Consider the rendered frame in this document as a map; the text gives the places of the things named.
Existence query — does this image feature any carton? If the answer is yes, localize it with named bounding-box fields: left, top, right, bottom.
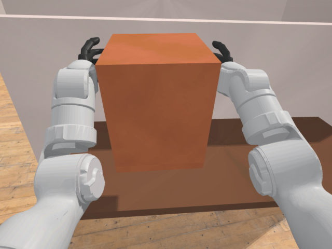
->
left=95, top=33, right=222, bottom=173

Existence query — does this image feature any robot right hand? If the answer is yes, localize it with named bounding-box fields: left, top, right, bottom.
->
left=212, top=41, right=233, bottom=63

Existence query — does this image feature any robot left forearm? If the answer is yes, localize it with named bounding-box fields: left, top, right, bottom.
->
left=34, top=60, right=98, bottom=196

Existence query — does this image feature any robot left upper arm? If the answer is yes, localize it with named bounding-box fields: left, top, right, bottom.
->
left=0, top=153, right=105, bottom=249

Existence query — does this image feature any robot right forearm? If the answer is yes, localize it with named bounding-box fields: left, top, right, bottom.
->
left=217, top=62, right=323, bottom=180

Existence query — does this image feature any robot left hand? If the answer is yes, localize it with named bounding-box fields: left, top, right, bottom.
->
left=78, top=37, right=104, bottom=65

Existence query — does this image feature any table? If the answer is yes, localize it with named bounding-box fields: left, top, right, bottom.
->
left=70, top=117, right=332, bottom=220

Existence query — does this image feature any robot right upper arm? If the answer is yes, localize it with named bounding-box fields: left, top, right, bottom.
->
left=248, top=137, right=332, bottom=249

